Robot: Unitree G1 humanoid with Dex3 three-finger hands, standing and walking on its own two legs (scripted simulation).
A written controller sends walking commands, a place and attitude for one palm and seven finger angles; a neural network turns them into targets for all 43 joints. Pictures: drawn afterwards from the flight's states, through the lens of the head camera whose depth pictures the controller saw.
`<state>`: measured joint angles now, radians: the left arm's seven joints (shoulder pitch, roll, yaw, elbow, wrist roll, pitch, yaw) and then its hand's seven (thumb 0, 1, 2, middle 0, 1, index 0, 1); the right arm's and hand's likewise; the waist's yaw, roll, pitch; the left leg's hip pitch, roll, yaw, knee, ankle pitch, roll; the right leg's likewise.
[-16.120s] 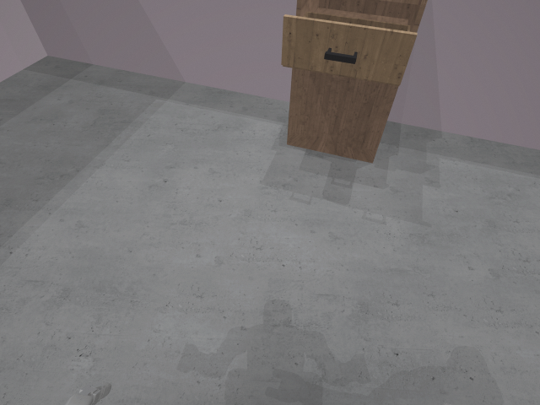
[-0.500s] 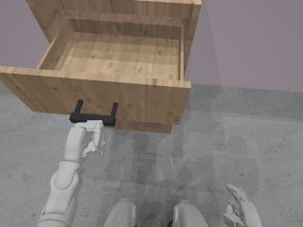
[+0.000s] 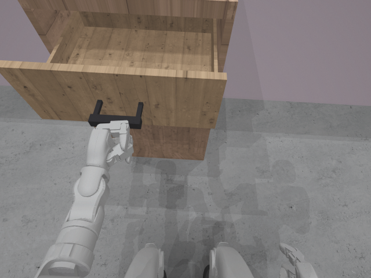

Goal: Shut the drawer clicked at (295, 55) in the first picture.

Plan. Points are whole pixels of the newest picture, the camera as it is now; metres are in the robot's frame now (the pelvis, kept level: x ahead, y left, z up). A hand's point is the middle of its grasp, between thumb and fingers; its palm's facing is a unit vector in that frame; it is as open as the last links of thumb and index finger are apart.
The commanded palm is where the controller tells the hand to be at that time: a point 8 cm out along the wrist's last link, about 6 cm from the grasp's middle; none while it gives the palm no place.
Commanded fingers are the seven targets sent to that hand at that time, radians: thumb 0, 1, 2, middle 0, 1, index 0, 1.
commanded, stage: push the drawer shut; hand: left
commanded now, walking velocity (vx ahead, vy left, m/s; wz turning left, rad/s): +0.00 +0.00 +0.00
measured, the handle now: (117, 113) +0.46 +0.16 +0.04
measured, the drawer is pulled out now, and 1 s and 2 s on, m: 0.20 0.07 0.00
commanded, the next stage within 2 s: pull the fist back off the drawer in 1.88 s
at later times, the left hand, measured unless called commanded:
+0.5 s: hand (136, 122) +0.44 +0.11 +0.03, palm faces -0.05 -1.00 -0.05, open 3.4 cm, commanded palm +0.44 +0.16 +0.04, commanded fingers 0.00 0.90 0.90 -1.40 -1.60 -1.40 -1.60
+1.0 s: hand (141, 99) +0.51 +0.11 +0.03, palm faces -0.05 -1.00 -0.04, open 3.4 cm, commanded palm +0.50 +0.16 +0.04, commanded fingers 0.00 0.90 0.90 -1.40 -1.60 -1.40 -1.60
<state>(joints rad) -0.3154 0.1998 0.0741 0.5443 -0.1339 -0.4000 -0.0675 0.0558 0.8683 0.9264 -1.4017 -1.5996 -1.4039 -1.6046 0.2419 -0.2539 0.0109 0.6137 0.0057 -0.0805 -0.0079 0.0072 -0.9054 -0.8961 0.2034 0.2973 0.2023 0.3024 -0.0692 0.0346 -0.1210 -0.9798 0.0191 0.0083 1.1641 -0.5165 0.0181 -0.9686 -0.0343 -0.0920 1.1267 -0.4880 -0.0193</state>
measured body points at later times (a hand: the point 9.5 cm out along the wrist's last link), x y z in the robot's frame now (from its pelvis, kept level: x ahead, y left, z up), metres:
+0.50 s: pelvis +0.00 -0.01 +0.00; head +0.12 -0.01 +0.43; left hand +0.44 +0.17 +0.04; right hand +0.07 -0.27 -0.13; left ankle +0.02 +0.11 -0.65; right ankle +0.03 -0.11 -0.65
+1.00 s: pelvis +0.00 +0.00 -0.01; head +0.15 +0.00 +0.41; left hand +0.51 +0.16 +0.04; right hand +0.01 -0.27 -0.13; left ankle +0.02 +0.11 -0.65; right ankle +0.03 -0.11 -0.65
